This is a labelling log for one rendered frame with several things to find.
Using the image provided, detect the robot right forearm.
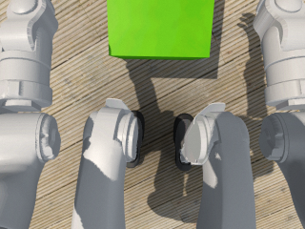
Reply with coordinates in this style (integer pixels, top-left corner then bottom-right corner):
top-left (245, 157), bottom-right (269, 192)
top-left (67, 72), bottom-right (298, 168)
top-left (253, 0), bottom-right (305, 112)

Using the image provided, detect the robot left forearm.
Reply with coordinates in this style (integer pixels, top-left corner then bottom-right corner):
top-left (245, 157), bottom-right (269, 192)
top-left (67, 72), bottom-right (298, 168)
top-left (0, 0), bottom-right (59, 114)

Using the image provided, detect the carton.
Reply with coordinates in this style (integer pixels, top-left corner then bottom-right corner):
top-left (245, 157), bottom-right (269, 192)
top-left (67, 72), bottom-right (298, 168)
top-left (107, 0), bottom-right (214, 60)

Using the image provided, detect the left robot upper arm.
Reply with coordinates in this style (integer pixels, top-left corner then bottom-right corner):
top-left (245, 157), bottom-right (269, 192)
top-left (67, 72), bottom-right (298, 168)
top-left (0, 113), bottom-right (61, 229)

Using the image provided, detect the right robot foot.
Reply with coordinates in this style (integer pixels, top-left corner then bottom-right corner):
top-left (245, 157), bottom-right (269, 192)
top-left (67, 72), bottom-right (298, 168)
top-left (173, 113), bottom-right (193, 171)

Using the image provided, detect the right robot upper arm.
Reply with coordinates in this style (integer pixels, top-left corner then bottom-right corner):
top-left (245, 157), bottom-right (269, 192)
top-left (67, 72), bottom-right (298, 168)
top-left (258, 112), bottom-right (305, 229)

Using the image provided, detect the right robot shin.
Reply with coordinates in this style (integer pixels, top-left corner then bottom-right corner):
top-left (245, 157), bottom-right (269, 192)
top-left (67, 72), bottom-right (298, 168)
top-left (179, 102), bottom-right (250, 166)

